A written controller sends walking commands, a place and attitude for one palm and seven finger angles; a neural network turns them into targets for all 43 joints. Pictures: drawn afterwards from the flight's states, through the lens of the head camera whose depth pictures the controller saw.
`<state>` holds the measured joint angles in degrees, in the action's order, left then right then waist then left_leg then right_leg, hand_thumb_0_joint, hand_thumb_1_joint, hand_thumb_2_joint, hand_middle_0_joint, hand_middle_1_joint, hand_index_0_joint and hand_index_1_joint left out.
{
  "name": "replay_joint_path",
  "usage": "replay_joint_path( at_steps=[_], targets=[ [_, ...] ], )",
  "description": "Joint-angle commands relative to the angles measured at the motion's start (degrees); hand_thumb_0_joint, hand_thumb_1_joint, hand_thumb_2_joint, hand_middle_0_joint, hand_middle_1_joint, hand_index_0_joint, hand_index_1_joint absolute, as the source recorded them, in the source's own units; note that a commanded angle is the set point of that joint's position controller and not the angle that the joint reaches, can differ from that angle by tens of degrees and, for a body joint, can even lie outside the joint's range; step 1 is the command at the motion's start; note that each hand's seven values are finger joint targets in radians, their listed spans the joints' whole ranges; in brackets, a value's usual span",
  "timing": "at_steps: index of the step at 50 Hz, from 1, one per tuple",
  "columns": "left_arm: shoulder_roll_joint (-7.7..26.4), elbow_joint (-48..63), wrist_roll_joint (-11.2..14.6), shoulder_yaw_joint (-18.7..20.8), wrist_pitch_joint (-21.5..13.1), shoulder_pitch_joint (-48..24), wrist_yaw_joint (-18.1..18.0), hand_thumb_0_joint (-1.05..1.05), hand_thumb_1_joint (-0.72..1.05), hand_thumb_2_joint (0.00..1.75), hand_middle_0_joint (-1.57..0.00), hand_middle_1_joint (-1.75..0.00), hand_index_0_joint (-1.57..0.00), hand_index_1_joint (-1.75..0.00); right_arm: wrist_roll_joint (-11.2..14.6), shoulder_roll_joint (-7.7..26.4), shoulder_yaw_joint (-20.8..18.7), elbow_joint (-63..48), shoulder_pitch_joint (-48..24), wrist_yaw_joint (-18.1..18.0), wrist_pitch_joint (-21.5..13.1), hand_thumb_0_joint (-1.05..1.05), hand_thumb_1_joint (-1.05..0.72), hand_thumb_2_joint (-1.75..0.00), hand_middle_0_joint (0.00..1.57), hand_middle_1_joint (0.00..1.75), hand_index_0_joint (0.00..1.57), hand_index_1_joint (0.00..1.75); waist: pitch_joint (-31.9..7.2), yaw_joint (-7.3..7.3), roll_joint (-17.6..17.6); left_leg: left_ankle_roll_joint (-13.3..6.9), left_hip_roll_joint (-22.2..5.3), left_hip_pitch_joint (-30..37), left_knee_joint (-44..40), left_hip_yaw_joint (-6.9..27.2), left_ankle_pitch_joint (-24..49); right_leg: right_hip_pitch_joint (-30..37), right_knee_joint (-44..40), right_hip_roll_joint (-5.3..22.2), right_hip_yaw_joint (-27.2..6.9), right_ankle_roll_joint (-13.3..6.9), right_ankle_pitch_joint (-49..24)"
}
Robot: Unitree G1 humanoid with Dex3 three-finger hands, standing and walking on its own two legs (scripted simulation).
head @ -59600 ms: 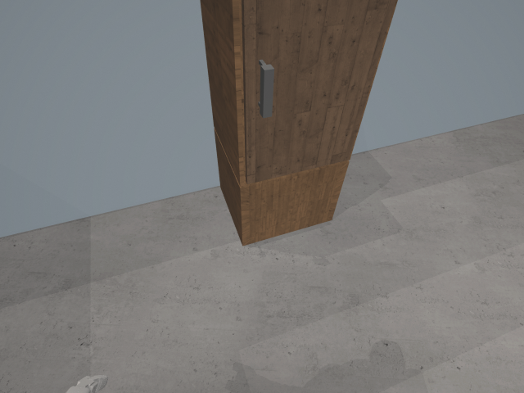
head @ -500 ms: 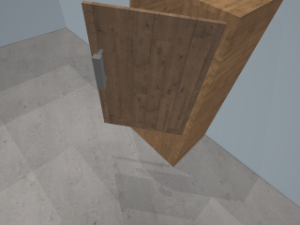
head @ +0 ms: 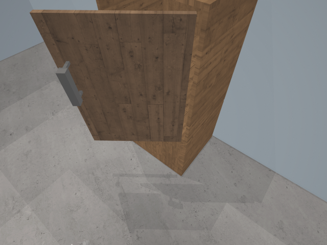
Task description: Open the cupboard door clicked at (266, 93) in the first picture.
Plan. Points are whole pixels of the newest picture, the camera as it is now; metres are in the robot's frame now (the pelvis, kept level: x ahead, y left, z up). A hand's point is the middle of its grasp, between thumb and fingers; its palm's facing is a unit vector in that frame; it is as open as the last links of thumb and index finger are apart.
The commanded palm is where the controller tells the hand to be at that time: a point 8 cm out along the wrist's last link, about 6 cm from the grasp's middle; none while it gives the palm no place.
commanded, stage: come to a stop and stand still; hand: left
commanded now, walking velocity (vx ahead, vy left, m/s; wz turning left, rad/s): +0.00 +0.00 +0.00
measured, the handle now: (72, 83) +0.58 +0.31 +0.04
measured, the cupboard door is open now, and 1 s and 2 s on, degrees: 37 37 37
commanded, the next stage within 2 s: look again from close up in 0.48 s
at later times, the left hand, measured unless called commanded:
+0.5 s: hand out of the picture -0.01 +0.14 -0.16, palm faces +0.05 -0.98 -0.18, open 7.3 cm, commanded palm none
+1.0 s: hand out of the picture -0.03 +0.18 -0.17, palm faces +0.03 -0.98 -0.17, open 7.4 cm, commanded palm none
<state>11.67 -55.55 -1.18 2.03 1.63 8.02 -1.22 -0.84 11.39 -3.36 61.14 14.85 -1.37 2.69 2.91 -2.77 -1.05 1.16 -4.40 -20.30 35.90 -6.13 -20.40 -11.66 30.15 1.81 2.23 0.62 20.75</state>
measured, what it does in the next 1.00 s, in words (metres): stands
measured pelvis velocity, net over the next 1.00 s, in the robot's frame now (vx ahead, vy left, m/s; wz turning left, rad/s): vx -0.04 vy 0.01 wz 0.01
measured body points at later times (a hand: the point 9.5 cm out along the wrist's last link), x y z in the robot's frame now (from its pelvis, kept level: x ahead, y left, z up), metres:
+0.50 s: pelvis +0.00 -0.03 +0.01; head +0.01 -0.03 +0.46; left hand -0.01 +0.19 -0.15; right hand +0.01 -0.26 -0.15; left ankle -0.01 +0.11 -0.73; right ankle -0.04 -0.13 -0.73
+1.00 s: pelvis -0.04 +0.01 +0.00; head -0.05 +0.02 +0.45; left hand -0.03 +0.23 -0.16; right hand -0.01 -0.22 -0.14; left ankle -0.01 +0.11 -0.73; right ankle -0.04 -0.13 -0.73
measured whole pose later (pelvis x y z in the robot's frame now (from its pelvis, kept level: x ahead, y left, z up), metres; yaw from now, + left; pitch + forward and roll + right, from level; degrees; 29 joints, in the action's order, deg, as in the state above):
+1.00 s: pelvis -0.04 +0.01 +0.00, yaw +1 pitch -2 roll -1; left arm 9.9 -60.6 -1.1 -0.4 0.0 17.7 -1.8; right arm -1.2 9.0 -0.1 60.2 16.1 -1.2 -0.1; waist 0.1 -0.1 1.4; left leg -1.6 -0.5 -13.9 29.6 -3.6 -13.6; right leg -10.3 28.6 2.2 2.8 1.1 16.0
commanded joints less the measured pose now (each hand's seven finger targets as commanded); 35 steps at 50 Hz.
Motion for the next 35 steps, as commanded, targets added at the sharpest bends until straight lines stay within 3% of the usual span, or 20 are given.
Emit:
replay_joint_path(
  at_steps=[1, 2, 4, 5, 6, 7, 8, 9, 11, 18, 28, 29, 30, 31, 32, 33, 35],
  targets=[
    [7.8, 1.3, 0.0, 0.9, -1.6, 0.6, -1.1, 0.00, 0.90, 0.90, -0.20, -0.30, -0.20, -0.30, -0.2, 1.8, 0.1, -3.5, 0.6, 0.3, -0.4, 0.00, -0.90, -0.90, 0.20, 0.30, 0.20, 0.30, -3.6, 0.86, 14.4, 0.9, 1.9, 0.1, 6.7, 3.7, -5.6, 1.2, -10.0, 12.5, -7.8, -8.8, -34.2],
    [7.3, 0.8, 0.3, 0.6, -1.9, 1.1, -1.1, 0.00, 0.90, 0.90, -0.20, -0.30, -0.20, -0.30, -0.1, 2.3, 0.2, -2.7, 1.4, 0.1, -0.5, 0.00, -0.90, -0.90, 0.20, 0.30, 0.20, 0.30, -3.7, 0.95, 15.6, 1.2, 1.9, 0.8, 5.3, 3.8, -4.3, 2.7, -8.6, 11.9, -6.4, -8.5, -38.4],
    [6.8, -0.4, 0.6, 0.3, -2.2, 2.0, -1.0, 0.00, 0.90, 0.90, -0.20, -0.30, -0.20, -0.30, 0.2, 2.1, 0.4, -1.6, 2.2, 0.1, -0.9, 0.00, -0.90, -0.90, 0.20, 0.30, 0.20, 0.30, -3.0, 0.97, 13.2, 1.4, 2.2, 4.5, -2.6, 3.6, -0.1, 2.5, -7.1, 10.6, -5.6, -7.4, -37.4],
    [6.4, -0.9, 0.8, 0.2, -2.2, 2.2, -0.9, 0.00, 0.90, 0.90, -0.20, -0.30, -0.20, -0.30, 0.2, 1.9, 0.6, -0.5, 3.1, 0.1, -1.2, 0.00, -0.90, -0.90, 0.20, 0.30, 0.20, 0.30, -2.6, 0.72, 10.3, 1.1, 2.1, 8.1, -7.8, 3.9, 6.2, 1.0, -6.5, 9.5, -5.3, -6.1, -32.2],
    [5.4, -1.1, 1.2, 0.0, -2.1, 2.8, -0.7, 0.00, 0.90, 0.90, -0.20, -0.30, -0.20, -0.30, 0.0, 2.6, 0.7, 0.4, 4.0, 0.0, -1.8, 0.00, -0.90, -0.90, 0.20, 0.30, 0.20, 0.30, -2.0, 0.76, 4.3, 0.0, 0.0, 11.6, -11.4, 6.4, 16.7, -1.8, -5.2, 7.8, -4.8, -4.1, -26.2],
    [4.3, -1.5, 1.5, -0.3, -2.0, 4.2, -0.5, 0.00, 0.90, 0.90, -0.20, -0.30, -0.20, -0.30, -0.3, 3.9, 0.8, 0.8, 3.6, -0.3, -2.4, 0.00, -0.90, -0.90, 0.20, 0.30, 0.20, 0.30, -2.2, 1.89, -1.5, -1.3, -3.2, 11.9, -12.2, 9.1, 23.8, -1.4, -5.2, 5.2, -3.7, -2.2, -21.5],
    [3.6, -1.8, 1.5, -0.3, -1.9, 5.2, -0.6, 0.00, 0.90, 0.90, -0.20, -0.30, -0.20, -0.30, -0.4, 4.8, 0.9, 0.9, 2.8, -0.6, -2.5, 0.00, -0.90, -0.90, 0.20, 0.30, 0.20, 0.30, -2.1, 2.52, -2.6, -2.0, -4.5, 10.0, -12.7, 9.8, 22.3, 0.7, -7.3, 4.2, -3.7, -1.5, -16.2],
    [3.5, -2.2, 1.2, -0.4, -1.8, 4.9, -0.7, 0.00, 0.90, 0.90, -0.20, -0.30, -0.20, -0.30, -0.3, 4.8, 1.0, 1.0, 2.2, -0.6, -2.3, 0.00, -0.90, -0.90, 0.20, 0.30, 0.20, 0.30, -0.8, 2.45, -0.6, -1.5, -4.0, 8.7, -13.3, 8.9, 17.1, 1.1, -9.8, 4.0, -4.7, -1.6, -12.6],
    [3.8, -3.4, 1.1, -0.3, -1.4, 5.1, -0.5, 0.00, 0.90, 0.90, -0.20, -0.30, -0.20, -0.30, -0.3, 3.7, 1.4, 1.7, 1.2, -0.6, -2.5, 0.00, -0.90, -0.90, 0.20, 0.30, 0.20, 0.30, 1.1, 2.67, -4.9, -1.7, -2.8, 8.3, -15.0, 9.1, 15.7, 0.5, -10.1, 3.9, -4.6, -2.1, -11.5],
    [3.7, -5.4, 1.1, -0.6, -2.5, 6.8, -0.3, 0.00, 0.90, 0.90, -0.20, -0.30, -0.20, -0.30, -0.2, 3.4, 1.6, 2.6, 2.4, -0.6, -2.6, 0.00, -0.90, -0.90, 0.20, 0.30, 0.20, 0.30, -1.4, 1.89, 3.1, -1.0, -1.7, 12.1, -15.5, 7.0, 13.7, 1.5, -13.6, 4.8, -5.2, -2.3, -12.3],
    [2.7, -7.9, 1.1, -1.3, -3.0, 10.4, -0.6, 0.00, 0.90, 0.90, -0.20, -0.30, -0.20, -0.30, -0.2, 2.9, 2.3, 3.7, 2.8, -0.8, -2.9, 0.00, -0.90, -0.90, 0.20, 0.30, 0.20, 0.30, 1.6, 2.15, 1.7, -0.9, -1.6, 12.4, -16.3, 6.6, 14.7, 1.3, -14.6, 5.0, -4.7, -2.4, -14.8],
    [3.4, -8.9, -0.5, -1.4, -5.0, 15.4, -3.3, 0.00, 0.90, 0.90, -0.20, -0.30, -0.20, -0.30, 0.5, 3.5, 2.5, -0.6, -2.2, 0.0, -4.4, 0.00, -0.90, -0.90, 0.20, 0.30, 0.20, 0.30, 3.3, 4.55, 1.3, 0.0, -1.2, 5.9, -2.4, 3.9, 17.1, 0.6, -11.1, 8.4, -8.4, 0.2, -44.7],
    [6.7, -8.1, -0.1, -0.8, -5.7, 15.3, -3.2, 0.00, 0.90, 0.90, -0.20, -0.30, -0.20, -0.30, 0.5, 2.1, 3.0, -3.2, -1.8, 0.2, -4.2, 0.00, -0.90, -0.90, 0.20, 0.30, 0.20, 0.30, 1.3, 2.04, 2.0, -0.4, 0.6, 5.1, -3.9, 3.6, 12.5, 5.4, -7.2, 10.8, -6.9, -0.7, -64.4],
    [6.0, -6.9, 0.2, -0.9, -5.6, 15.6, -2.8, 0.00, 0.90, 0.90, -0.20, -0.30, -0.20, -0.30, 0.3, -0.1, 2.8, -2.5, 2.5, -0.1, -4.4, 0.00, -0.90, -0.90, 0.20, 0.30, 0.20, 0.30, -3.4, 1.56, 3.3, -1.7, 1.5, 6.6, -6.2, 3.2, 9.5, 8.9, -3.6, 10.5, -6.2, -1.7, -68.2],
    [4.9, -6.8, 0.6, -1.3, -5.5, 15.6, -2.7, 0.00, 0.90, 0.90, -0.20, -0.30, -0.20, -0.30, 0.2, 0.5, 2.6, -2.2, 4.5, -0.3, -4.7, 0.00, -0.90, -0.90, 0.20, 0.30, 0.20, 0.30, -9.0, 1.32, 4.3, -2.0, 1.3, 8.2, -6.7, 3.7, 12.8, 11.3, -1.7, 9.2, -4.8, -2.9, -64.7],
    [4.1, -6.5, 0.7, -1.5, -5.4, 15.4, -2.6, 0.00, 0.90, 0.90, -0.20, -0.30, -0.20, -0.30, 0.3, 1.4, 2.5, -2.1, 4.6, -0.4, -4.7, 0.00, -0.90, -0.90, 0.20, 0.30, 0.20, 0.30, -11.3, 1.57, 5.8, -2.2, 0.6, 9.6, -6.6, 4.4, 16.9, 12.0, -1.3, 8.1, -4.2, -3.1, -59.5],
    [3.2, -5.4, 0.5, -1.4, -4.6, 14.6, -2.4, 0.00, 0.90, 0.90, -0.20, -0.30, -0.20, -0.30, 0.3, 2.5, 2.1, -2.5, 4.7, -0.6, -4.7, 0.00, -0.90, -0.90, 0.20, 0.30, 0.20, 0.30, -9.7, 1.70, 3.5, -2.5, -1.3, 11.6, -6.9, 5.3, 24.2, 7.8, -1.6, 6.1, -3.5, -3.1, -44.4]
  ],
)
